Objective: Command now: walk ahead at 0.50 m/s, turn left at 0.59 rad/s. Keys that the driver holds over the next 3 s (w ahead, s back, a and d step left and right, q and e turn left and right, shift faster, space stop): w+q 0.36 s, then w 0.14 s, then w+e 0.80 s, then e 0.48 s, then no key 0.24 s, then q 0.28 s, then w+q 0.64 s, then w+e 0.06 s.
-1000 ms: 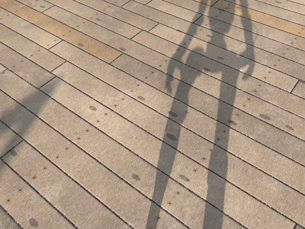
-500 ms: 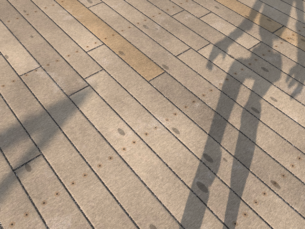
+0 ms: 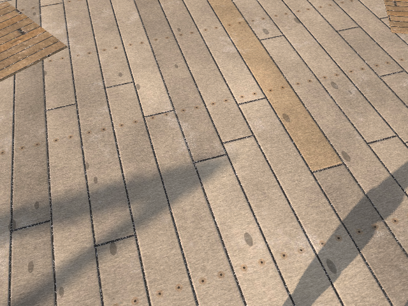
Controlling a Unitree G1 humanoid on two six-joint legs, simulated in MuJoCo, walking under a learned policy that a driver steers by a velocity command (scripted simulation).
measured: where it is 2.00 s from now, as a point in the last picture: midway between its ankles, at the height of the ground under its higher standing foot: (193, 185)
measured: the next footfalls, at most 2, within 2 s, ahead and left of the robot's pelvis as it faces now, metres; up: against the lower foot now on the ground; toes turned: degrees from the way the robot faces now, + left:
left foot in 0.18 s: +0.25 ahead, +0.12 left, +0.00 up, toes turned +11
right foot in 0.72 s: +0.60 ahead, +0.04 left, +0.00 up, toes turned +12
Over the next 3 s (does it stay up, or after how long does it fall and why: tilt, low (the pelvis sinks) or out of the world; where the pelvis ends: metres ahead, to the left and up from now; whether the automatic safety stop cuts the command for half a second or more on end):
stays up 1.12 0.15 -0.03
